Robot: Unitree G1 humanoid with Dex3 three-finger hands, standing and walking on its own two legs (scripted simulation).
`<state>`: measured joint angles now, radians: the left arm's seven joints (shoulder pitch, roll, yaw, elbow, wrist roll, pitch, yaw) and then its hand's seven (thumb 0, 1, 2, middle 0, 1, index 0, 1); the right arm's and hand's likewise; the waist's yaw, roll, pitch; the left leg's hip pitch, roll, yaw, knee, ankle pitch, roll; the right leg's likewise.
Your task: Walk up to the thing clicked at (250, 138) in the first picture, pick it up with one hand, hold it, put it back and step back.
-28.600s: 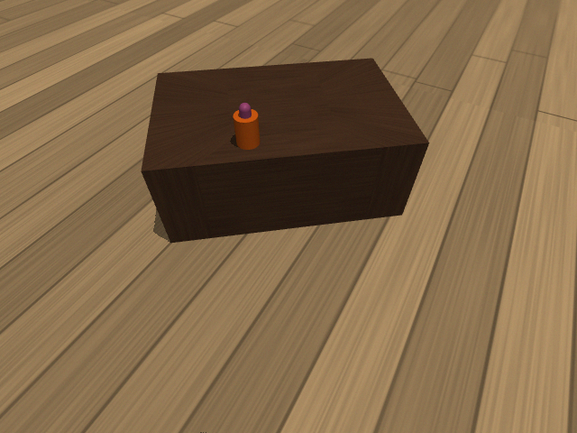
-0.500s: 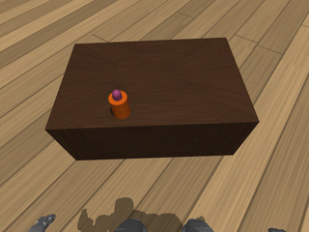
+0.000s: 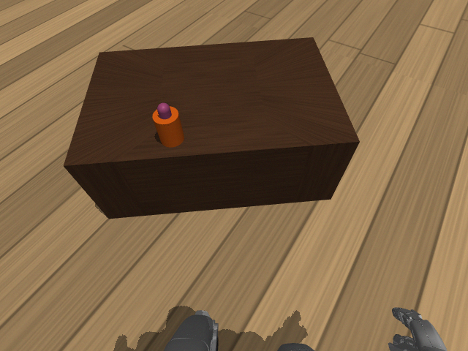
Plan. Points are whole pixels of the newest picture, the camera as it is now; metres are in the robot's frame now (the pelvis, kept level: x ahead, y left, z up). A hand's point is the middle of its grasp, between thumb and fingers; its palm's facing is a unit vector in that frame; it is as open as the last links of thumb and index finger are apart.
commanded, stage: step back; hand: left
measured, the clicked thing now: (167, 122) +0.83 +0.25 -0.25
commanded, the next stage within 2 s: stand in 1.70 s
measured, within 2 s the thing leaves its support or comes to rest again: neither
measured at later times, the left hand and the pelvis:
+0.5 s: hand out of the picture -0.08 +0.28 -0.14, palm faces +0.03 -0.92 -0.39, open 7.4 cm; pelvis -0.16 +0.00 +0.01, yaw +2 degrees
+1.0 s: hand out of the picture -0.21 +0.25 -0.14, palm faces +0.08 -0.91 -0.40, open 7.4 cm; pelvis -0.24 -0.02 +0.01, yaw +4 degrees
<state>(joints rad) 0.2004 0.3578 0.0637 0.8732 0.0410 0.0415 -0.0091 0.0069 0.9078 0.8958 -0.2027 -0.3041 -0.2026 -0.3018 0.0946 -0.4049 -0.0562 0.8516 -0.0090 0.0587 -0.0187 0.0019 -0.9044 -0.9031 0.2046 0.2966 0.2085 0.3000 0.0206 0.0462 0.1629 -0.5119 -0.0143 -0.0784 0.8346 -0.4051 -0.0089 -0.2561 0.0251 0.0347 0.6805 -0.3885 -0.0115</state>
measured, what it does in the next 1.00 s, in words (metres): walks backwards: left foot, then right foot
